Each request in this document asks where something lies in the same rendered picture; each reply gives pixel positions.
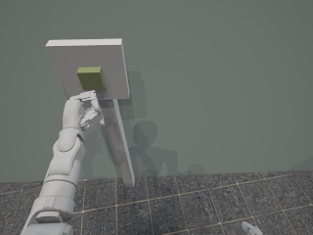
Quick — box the panel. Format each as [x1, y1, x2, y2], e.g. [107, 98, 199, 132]
[45, 38, 135, 188]

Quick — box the left robot upper arm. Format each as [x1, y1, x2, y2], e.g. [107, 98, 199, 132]
[22, 222, 73, 235]

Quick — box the button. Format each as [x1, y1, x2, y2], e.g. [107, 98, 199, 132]
[77, 67, 106, 90]

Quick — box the robot left hand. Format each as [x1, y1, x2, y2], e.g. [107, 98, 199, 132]
[63, 90, 106, 135]

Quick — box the robot right hand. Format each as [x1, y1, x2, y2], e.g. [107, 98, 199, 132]
[242, 221, 263, 235]

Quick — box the robot left forearm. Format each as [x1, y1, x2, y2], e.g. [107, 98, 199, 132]
[20, 128, 85, 235]

